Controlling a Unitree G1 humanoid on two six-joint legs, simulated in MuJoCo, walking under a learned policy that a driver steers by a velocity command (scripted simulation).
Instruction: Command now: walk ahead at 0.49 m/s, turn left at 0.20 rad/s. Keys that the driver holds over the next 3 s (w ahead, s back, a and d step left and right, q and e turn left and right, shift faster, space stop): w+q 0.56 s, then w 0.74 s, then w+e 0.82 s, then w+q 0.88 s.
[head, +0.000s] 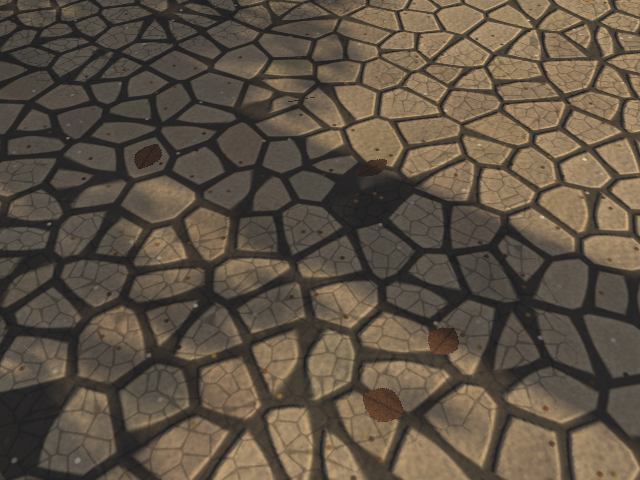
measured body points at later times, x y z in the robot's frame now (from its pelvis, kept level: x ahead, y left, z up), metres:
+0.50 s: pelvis +0.28 +0.07 +0.00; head +0.31 +0.08 +0.45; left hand +0.36 +0.34 -0.13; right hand +0.35 -0.20 -0.14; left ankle +0.26 +0.10 -0.75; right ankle +0.39 -0.09 -0.67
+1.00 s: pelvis +0.57 +0.09 +0.00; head +0.60 +0.08 +0.45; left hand +0.52 +0.35 -0.13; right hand +0.73 -0.13 -0.14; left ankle +0.49 +0.20 -0.66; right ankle +0.61 +0.02 -0.75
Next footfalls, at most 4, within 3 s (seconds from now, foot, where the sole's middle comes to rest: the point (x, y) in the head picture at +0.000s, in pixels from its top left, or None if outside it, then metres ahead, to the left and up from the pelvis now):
0.24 left None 0.30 0.10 -0.78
0.80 right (331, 408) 0.65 0.04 -0.78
1.32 left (214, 338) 0.83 0.32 -0.78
1.90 right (264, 240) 1.14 0.22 -0.78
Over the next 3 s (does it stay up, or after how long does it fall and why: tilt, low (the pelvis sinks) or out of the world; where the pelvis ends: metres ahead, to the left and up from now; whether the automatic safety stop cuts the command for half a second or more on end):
stays up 1.60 0.30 -0.02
